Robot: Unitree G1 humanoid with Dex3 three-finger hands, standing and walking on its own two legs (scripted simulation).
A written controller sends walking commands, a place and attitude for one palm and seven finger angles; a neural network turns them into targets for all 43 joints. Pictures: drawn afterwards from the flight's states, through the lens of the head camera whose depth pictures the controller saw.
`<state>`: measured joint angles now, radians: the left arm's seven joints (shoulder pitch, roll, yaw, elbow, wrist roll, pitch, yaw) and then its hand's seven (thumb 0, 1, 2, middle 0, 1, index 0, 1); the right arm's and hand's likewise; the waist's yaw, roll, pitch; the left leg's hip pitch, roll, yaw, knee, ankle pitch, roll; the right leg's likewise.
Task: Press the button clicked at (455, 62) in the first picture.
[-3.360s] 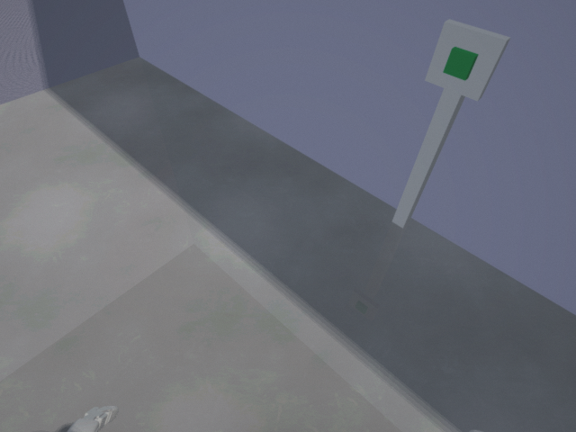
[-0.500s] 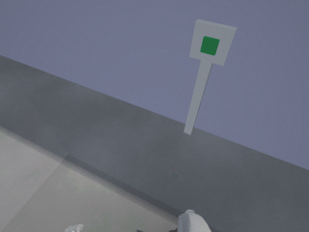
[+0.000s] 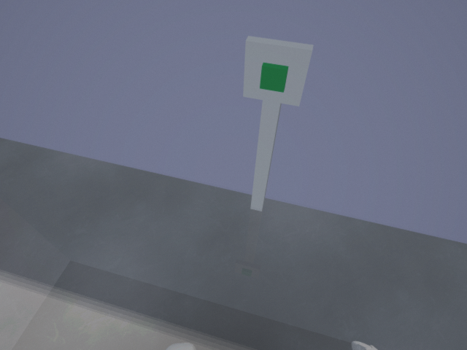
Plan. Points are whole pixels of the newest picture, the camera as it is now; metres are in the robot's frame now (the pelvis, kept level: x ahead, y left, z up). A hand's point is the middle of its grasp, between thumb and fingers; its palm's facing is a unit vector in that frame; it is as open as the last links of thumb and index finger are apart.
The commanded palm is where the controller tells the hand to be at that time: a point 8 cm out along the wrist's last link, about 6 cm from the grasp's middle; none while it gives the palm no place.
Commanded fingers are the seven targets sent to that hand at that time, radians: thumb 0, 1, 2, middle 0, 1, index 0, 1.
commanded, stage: turn to face it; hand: left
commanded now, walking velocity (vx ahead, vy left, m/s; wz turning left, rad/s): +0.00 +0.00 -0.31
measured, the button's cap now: (273, 77) +0.81 -0.05 +0.02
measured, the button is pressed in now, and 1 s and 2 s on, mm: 0 0 0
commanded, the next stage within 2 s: take the last steps up to it in 0.20 s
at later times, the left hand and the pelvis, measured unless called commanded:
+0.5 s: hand out of the picture +0.12 +0.18 -0.16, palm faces -0.21 -0.96 -0.20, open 7.4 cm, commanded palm none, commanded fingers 0.00 0.90 0.90 -0.20 -0.30 -0.20 -0.30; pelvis +0.02 +0.01 +0.00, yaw -12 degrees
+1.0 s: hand out of the picture +0.08 +0.08 -0.16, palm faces -0.14 -0.97 -0.18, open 7.3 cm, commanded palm none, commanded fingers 0.00 0.90 0.90 -0.20 -0.30 -0.20 -0.30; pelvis +0.15 -0.09 +0.00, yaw -14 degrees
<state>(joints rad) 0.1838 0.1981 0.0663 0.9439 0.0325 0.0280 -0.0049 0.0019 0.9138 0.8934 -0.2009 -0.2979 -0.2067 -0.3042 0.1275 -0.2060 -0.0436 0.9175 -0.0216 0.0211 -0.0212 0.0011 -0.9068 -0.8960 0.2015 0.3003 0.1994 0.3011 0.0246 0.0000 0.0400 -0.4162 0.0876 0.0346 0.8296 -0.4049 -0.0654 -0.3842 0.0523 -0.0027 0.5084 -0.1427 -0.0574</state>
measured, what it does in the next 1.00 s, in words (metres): walks ahead: left foot, then right foot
